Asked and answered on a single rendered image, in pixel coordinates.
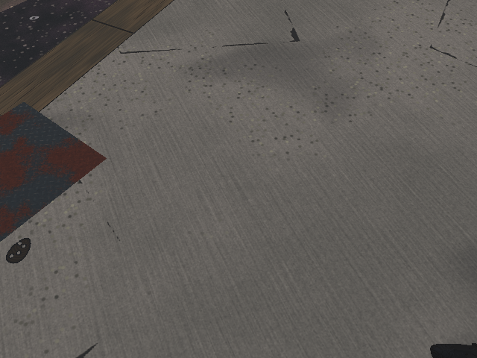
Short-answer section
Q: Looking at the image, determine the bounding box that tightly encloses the robot right hand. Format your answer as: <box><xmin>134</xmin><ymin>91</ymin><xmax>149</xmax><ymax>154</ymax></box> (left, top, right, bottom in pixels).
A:
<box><xmin>430</xmin><ymin>343</ymin><xmax>477</xmax><ymax>358</ymax></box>

